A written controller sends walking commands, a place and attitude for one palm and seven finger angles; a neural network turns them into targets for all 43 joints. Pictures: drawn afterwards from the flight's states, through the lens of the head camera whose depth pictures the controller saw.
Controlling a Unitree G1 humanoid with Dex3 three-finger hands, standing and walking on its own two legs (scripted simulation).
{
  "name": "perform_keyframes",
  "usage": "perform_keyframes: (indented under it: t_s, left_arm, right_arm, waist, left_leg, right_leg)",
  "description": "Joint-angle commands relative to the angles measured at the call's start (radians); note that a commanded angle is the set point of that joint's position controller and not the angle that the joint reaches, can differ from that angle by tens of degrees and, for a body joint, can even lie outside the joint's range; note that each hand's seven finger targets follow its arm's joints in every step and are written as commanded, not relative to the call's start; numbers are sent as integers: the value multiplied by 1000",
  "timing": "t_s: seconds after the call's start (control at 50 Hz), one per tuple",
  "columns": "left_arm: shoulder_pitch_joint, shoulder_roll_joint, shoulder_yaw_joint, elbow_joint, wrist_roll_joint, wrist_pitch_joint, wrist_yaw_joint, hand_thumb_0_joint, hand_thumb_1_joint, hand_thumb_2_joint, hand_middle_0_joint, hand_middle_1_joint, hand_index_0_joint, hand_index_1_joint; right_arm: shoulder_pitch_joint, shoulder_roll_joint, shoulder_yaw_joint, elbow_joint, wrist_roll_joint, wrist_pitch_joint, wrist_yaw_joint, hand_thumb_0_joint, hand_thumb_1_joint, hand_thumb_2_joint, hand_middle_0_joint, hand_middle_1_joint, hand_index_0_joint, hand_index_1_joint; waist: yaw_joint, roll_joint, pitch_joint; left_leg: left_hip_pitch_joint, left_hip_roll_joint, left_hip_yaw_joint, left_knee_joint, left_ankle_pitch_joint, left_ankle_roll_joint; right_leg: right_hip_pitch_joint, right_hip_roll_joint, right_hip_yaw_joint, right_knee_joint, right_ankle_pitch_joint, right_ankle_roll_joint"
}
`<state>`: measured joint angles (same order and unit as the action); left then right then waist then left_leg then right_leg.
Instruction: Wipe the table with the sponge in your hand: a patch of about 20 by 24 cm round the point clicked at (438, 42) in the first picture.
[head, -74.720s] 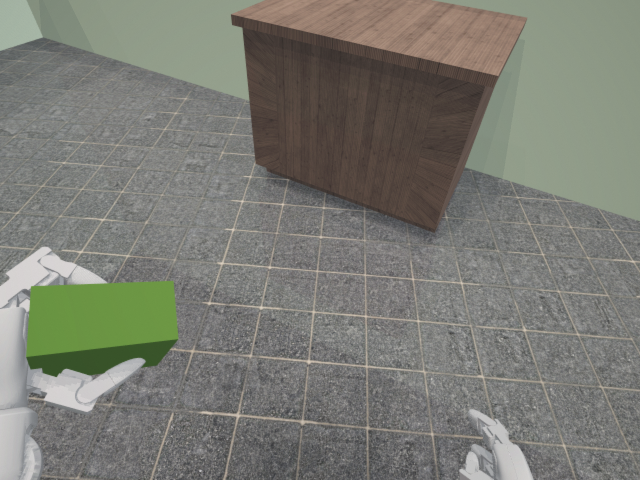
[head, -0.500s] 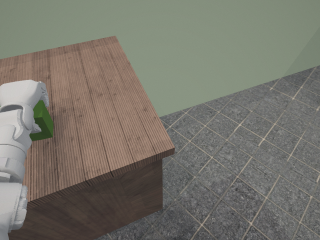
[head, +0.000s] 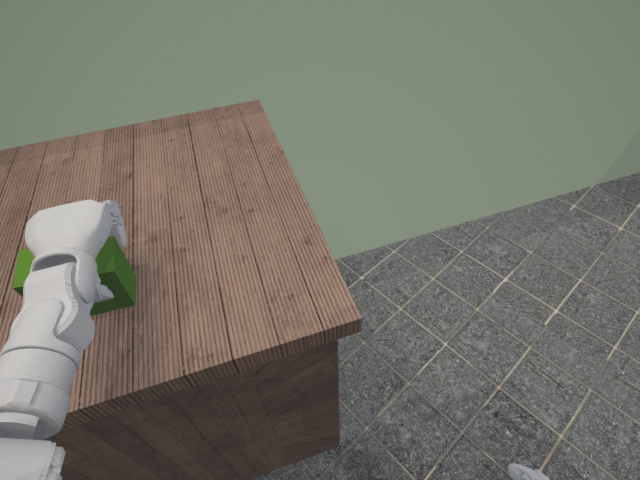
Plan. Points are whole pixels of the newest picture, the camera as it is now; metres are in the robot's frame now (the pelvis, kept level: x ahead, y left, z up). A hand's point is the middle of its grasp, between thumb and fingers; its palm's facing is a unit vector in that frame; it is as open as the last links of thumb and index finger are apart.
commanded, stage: wipe back along the first lane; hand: left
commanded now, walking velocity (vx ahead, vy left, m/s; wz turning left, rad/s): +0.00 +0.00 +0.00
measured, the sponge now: (87, 286) +0.34 +0.36 +0.05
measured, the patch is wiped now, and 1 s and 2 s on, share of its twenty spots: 1.00 1.00 1.00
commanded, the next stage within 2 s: lift the sponge slowly off the table in 0.56 s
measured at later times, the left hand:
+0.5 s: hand (90, 292) +0.30 +0.31 +0.10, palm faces +0.02 -0.03 -1.00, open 9.6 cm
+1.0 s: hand (91, 303) +0.28 +0.30 +0.10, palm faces -0.01 -0.02 -1.00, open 9.6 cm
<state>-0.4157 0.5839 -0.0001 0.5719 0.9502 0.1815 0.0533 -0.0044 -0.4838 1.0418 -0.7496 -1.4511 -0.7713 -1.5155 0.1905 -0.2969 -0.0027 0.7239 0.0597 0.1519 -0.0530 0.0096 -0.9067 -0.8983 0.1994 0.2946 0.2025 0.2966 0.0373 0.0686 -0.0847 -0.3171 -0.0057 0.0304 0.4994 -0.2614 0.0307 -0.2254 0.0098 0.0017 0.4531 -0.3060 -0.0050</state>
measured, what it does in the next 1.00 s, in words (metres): stands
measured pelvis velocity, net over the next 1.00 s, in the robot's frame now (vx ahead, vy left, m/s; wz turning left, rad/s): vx -0.01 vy -0.01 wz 0.02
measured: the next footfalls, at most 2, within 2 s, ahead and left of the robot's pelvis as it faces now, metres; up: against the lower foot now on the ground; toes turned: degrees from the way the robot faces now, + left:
none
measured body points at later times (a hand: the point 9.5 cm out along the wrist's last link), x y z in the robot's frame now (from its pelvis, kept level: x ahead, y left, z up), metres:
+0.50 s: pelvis +0.00 -0.01 +0.00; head -0.01 -0.04 +0.45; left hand +0.29 +0.31 +0.15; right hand +0.20 -0.24 -0.11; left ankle -0.01 +0.10 -0.74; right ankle -0.05 -0.12 -0.74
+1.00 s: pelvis -0.01 -0.01 +0.00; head -0.01 -0.05 +0.45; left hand +0.28 +0.30 +0.16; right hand +0.19 -0.25 -0.11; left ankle -0.01 +0.10 -0.74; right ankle -0.05 -0.12 -0.74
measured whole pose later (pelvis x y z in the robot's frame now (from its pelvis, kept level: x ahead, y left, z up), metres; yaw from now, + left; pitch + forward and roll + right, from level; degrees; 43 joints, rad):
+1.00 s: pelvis -0.01 -0.01 +0.00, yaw +1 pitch +0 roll +0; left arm -0.17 0.54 -0.04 0.18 0.93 0.31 -0.02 -0.01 -0.49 1.04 -0.77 -1.43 -0.79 -1.50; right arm 0.08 -0.29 0.03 0.71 0.04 0.12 -0.09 0.01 -0.91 -0.90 0.20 0.29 0.20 0.30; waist 0.08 0.09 -0.02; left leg -0.23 0.00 0.01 0.46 -0.23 0.01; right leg -0.14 0.01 -0.02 0.44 -0.30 -0.02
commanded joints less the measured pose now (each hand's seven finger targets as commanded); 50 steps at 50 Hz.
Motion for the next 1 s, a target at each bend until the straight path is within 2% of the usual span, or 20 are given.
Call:
perform_keyframes:
  t_s: [0.0,0.04,0.06,0.1,0.14,0.16,0.22,0.26,0.32,0.34,0.4,0.5,0.64,0.66,0.68,0.76,0.82,0.86,0.92,0.98]
  left_arm:
    - [-111,148,11,-165,17,34,-32,0,100,1300,-1200,-1600,-1200,-1600]
    - [-106,117,-19,-211,18,53,-41,0,100,1300,-1200,-1600,-1200,-1600]
    - [-119,120,-14,-244,14,60,-47,0,100,1300,-1200,-1600,-1200,-1600]
    - [-91,162,20,-229,13,74,-46,0,100,1300,-1200,-1600,-1200,-1600]
    - [-62,118,-7,-249,5,83,-55,0,100,1300,-1200,-1600,-1200,-1600]
    - [-71,121,-3,-281,-1,84,-61,0,100,1300,-1200,-1600,-1200,-1600]
    - [26,146,35,-312,-3,77,-58,0,100,1300,-1200,-1600,-1200,-1600]
    - [55,104,11,-345,-9,79,-62,0,100,1300,-1200,-1600,-1200,-1600]
    - [78,139,40,-361,-1,94,-55,0,100,1300,-1200,-1600,-1200,-1600]
    - [91,112,17,-368,-4,101,-57,0,100,1300,-1200,-1600,-1200,-1600]
    - [87,156,48,-373,-2,116,-58,0,100,1300,-1200,-1600,-1200,-1600]
    - [94,125,13,-415,3,131,-69,0,100,1300,-1200,-1600,-1200,-1600]
    - [199,118,38,-464,-22,120,-69,0,100,1300,-1200,-1600,-1200,-1600]
    - [175,155,69,-470,-21,122,-67,0,100,1300,-1200,-1600,-1200,-1600]
    - [150,130,36,-478,-17,127,-65,0,100,1300,-1200,-1600,-1200,-1600]
    - [43,140,25,-520,-1,142,-62,0,100,1300,-1200,-1600,-1200,-1600]
    - [26,153,34,-505,2,140,-60,0,100,1300,-1200,-1600,-1200,-1600]
    - [28,207,80,-521,-1,133,-63,0,100,1300,-1200,-1600,-1200,-1600]
    - [28,156,45,-542,-10,119,-65,0,100,1300,-1200,-1600,-1200,-1600]
    - [13,195,77,-560,-11,113,-61,0,100,1300,-1200,-1600,-1200,-1600]
  right_arm:
    - [-119,-134,-36,-143,0,-46,-7,0,-900,-900,200,300,200,300]
    - [-135,-129,-32,-152,-1,-47,-5,0,-900,-900,200,300,200,300]
    - [-149,-130,-31,-157,-3,-46,-8,0,-900,-900,200,300,200,300]
    - [-150,-131,-27,-151,-4,-49,-14,0,-900,-900,200,300,200,300]
    - [-161,-122,-23,-160,-3,-53,-15,0,-900,-900,200,300,200,300]
    - [-171,-124,-21,-163,-5,-51,-16,0,-900,-900,200,300,200,300]
    - [-181,-118,-19,-172,-8,-61,-16,0,-900,-900,200,300,200,300]
    - [-194,-114,-15,-180,-9,-63,-14,0,-900,-900,200,300,200,300]
    - [-201,-116,-14,-176,-10,-65,-14,0,-900,-900,200,300,200,300]
    - [-211,-112,-12,-179,-10,-66,-14,0,-900,-900,200,300,200,300]
    - [-221,-117,-7,-175,-12,-63,-20,0,-900,-900,200,300,200,300]
    - [-237,-112,-3,-182,-12,-67,-23,0,-900,-900,200,300,200,300]
    - [-251,-107,-4,-189,-15,-77,-24,0,-900,-900,200,300,200,300]
    - [-252,-114,-6,-184,-16,-73,-26,0,-900,-900,200,300,200,300]
    - [-254,-110,-3,-184,-16,-73,-27,0,-900,-900,200,300,200,300]
    - [-268,-112,-5,-179,-19,-74,-36,0,-900,-900,200,300,200,300]
    - [-264,-109,-4,-170,-19,-79,-41,0,-900,-900,200,300,200,300]
    - [-273,-113,-3,-171,-23,-76,-44,0,-900,-900,200,300,200,300]
    - [-275,-102,-3,-172,-21,-81,-46,0,-900,-900,200,300,200,300]
    - [-276,-103,-2,-172,-24,-83,-48,0,-900,-900,200,300,200,300]
  waist:
    - [8,-59,-163]
    - [3,-67,-151]
    - [8,-47,-164]
    - [10,-73,-159]
    - [12,-84,-153]
    - [16,-60,-170]
    - [33,-71,-194]
    - [34,-60,-182]
    - [35,-75,-156]
    - [33,-75,-138]
    - [34,-82,-107]
    - [36,-47,-109]
    - [48,-83,-120]
    - [47,-80,-118]
    - [39,-62,-106]
    - [32,-33,-103]
    - [34,-50,-107]
    - [48,-36,-137]
    - [41,-40,-142]
    - [46,-41,-160]
  left_leg:
    - [140,-18,-15,-28,423,20]
    - [147,-17,-22,-32,409,19]
    - [155,-16,-21,-35,416,19]
    - [147,-23,-16,-33,391,17]
    - [150,-24,-17,-36,388,17]
    - [158,-22,-18,-40,398,15]
    - [163,-27,-14,-25,426,15]
    - [163,-24,-16,-27,441,12]
    - [149,-26,-15,-32,402,11]
    - [148,-28,-11,-33,391,13]
    - [129,-30,-13,-45,345,12]
    - [140,-33,-12,-49,325,14]
    - [139,-35,-12,-43,317,15]
    - [136,-32,-13,-49,313,13]
    - [135,-32,-9,-54,294,14]
    - [155,-33,-15,-68,280,17]
    - [164,-36,-17,-70,271,21]
    - [170,-36,-18,-74,281,19]
    - [188,-39,-15,-69,308,21]
    - [196,-39,-15,-74,313,20]
  right_leg:
    - [55,45,-20,-20,422,-46]
    - [48,47,-23,-26,401,-45]
    - [62,45,-17,-30,405,-50]
    - [68,45,-20,-25,406,-46]
    - [71,44,-22,-26,406,-43]
    - [86,41,-15,-30,414,-48]
    - [113,40,-16,-11,461,-42]
    - [114,39,-12,-15,467,-44]
    - [106,40,-16,-17,442,-41]
    - [103,40,-17,-20,437,-39]
    - [101,39,-15,-27,398,-40]
    - [101,39,-12,-34,367,-42]
    - [125,37,-4,-27,391,-37]
    - [127,37,5,-31,379,-41]
    - [109,37,-5,-34,352,-37]
    - [92,42,-5,-53,301,-44]
    - [94,42,-6,-60,293,-43]
    - [126,39,2,-56,304,-46]
    - [126,41,-6,-56,340,-42]
    - [141,39,-6,-57,345,-41]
